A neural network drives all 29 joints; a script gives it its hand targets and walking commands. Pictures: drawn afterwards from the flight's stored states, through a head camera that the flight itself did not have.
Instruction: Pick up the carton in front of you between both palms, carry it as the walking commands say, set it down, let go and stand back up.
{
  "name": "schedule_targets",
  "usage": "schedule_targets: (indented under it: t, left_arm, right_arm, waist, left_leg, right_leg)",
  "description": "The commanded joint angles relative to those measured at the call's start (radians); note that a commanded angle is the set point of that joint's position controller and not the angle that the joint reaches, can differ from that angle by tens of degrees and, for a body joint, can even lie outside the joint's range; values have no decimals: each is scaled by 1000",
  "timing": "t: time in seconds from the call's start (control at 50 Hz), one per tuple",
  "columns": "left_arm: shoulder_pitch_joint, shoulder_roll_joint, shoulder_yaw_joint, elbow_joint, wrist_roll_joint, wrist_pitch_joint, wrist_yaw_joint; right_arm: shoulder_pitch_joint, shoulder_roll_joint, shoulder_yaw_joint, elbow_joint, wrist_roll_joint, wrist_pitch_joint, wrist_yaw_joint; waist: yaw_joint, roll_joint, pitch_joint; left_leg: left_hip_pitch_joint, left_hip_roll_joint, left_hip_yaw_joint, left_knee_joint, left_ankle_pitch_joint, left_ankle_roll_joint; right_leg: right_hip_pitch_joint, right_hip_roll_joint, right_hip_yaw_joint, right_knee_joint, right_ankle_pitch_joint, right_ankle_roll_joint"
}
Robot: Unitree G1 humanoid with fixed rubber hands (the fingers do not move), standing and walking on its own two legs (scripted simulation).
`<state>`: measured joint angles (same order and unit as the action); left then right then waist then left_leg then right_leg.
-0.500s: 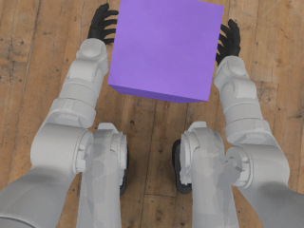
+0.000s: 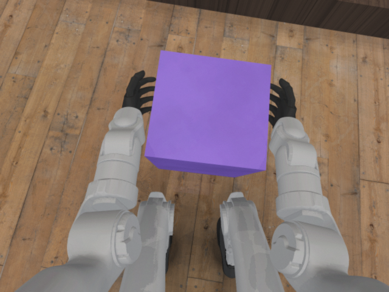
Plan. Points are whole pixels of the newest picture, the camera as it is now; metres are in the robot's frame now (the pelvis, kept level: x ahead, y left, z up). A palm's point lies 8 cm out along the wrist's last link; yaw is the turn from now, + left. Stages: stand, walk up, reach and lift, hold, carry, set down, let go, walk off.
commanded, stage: reach and lift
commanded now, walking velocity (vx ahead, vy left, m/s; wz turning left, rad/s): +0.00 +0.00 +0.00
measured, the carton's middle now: (204, 126) +0.45 -0.01 -0.13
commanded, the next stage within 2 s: none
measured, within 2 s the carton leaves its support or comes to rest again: neither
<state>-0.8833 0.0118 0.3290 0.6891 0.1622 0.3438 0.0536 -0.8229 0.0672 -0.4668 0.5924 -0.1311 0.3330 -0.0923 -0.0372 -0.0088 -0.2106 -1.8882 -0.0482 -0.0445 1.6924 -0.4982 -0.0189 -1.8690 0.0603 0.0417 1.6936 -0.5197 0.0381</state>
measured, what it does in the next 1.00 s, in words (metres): rises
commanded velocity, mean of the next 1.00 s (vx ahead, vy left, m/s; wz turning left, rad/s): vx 0.00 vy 0.00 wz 0.00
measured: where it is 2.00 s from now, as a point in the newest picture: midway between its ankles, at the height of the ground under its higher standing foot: (195, 256)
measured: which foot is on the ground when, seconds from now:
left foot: down 0.00-1.00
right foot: down 0.00-1.00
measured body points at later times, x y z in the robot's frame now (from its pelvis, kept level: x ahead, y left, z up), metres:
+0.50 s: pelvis +0.05 +0.00 +0.14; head +0.16 +0.01 +0.58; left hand +0.43 +0.14 +0.10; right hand +0.42 -0.16 +0.11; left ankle +0.10 +0.12 -0.49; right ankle +0.10 -0.13 -0.48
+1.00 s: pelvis +0.08 +0.00 +0.25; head +0.06 +0.00 +0.70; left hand +0.39 +0.15 +0.25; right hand +0.40 -0.15 +0.26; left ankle +0.10 +0.12 -0.49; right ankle +0.10 -0.13 -0.49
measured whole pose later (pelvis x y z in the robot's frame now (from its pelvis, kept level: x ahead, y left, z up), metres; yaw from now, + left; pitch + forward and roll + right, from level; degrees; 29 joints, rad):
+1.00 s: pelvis +0.08 +0.00 +0.25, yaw +1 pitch +1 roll +0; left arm -0.26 -0.15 0.26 0.40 0.23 0.53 0.03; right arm -0.29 0.16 -0.30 0.41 -0.23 0.52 -0.03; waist 0.00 -0.01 -0.09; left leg -0.33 -0.02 -0.06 0.56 -0.26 -0.01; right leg -0.32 0.02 0.07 0.57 -0.28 0.00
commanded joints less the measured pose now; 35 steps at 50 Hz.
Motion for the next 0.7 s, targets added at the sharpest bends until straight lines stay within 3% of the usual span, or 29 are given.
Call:
schedule_targets:
  t: [0.0, 0.34, 0.68]
  left_arm:
    - [-589, -1118, -549, -51, -164, -15, -229]
    - [-313, -1146, -533, -45, -114, -33, -226]
    - [-48, -1159, -609, -157, -113, 9, -248]
  right_arm:
    - [-625, 1069, 656, 27, 156, 15, 276]
    - [-333, 1095, 637, 81, 95, -3, 284]
    - [-55, 1115, 709, 14, 70, 38, 298]
  waist:
    - [2, 52, -941]
    - [6, 34, -653]
    - [25, 13, -417]
  left_leg:
    - [671, -123, 75, -227, 189, 8]
    - [992, -107, 8, -556, 214, 20]
    - [1420, -67, -41, -917, 399, 27]
  right_leg:
    - [535, 124, -89, -230, 191, -6]
    - [859, 103, -26, -554, 225, -24]
    - [1323, 61, 41, -917, 414, -38]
